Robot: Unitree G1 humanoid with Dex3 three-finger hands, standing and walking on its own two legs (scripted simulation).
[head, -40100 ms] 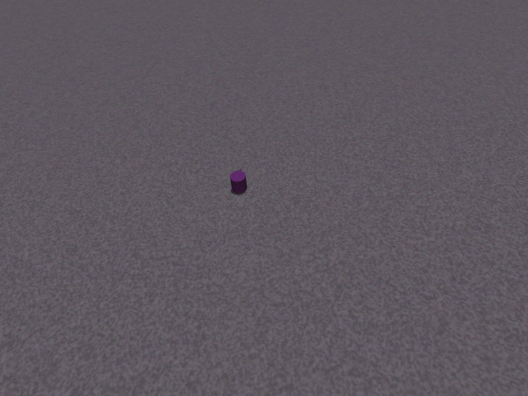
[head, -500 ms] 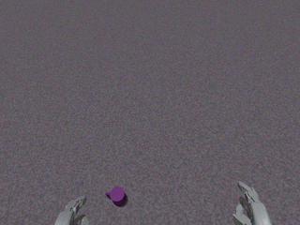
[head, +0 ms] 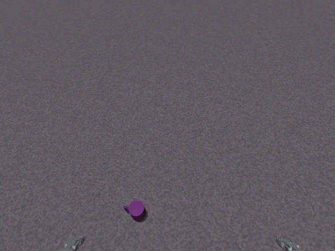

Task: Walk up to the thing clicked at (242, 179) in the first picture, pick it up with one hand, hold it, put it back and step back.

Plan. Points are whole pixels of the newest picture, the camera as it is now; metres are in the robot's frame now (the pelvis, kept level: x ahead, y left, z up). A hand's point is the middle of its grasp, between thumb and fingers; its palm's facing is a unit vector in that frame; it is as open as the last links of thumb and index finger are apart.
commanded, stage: stand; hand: left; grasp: from above
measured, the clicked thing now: (134, 210) +0.45 +0.24 -0.69
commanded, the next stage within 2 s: none
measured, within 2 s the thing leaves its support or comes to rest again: neither
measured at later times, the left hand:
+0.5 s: hand out of the picture +0.03 +0.24 -0.13, palm faces +0.03 -0.94 -0.33, open 7.4 cm
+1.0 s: hand out of the picture +0.03 +0.23 -0.12, palm faces +0.00 -0.94 -0.34, open 7.4 cm
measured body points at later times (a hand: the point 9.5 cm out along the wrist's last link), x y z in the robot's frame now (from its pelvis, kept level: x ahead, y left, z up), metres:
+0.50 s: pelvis -0.01 +0.00 +0.04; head -0.02 +0.00 +0.48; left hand +0.03 +0.29 -0.10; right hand +0.06 -0.28 -0.11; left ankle +0.01 +0.13 -0.70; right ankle +0.02 -0.16 -0.70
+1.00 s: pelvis -0.01 -0.01 +0.04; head -0.01 -0.02 +0.49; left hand +0.03 +0.28 -0.10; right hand +0.03 -0.31 -0.10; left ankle +0.01 +0.13 -0.70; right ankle +0.02 -0.16 -0.70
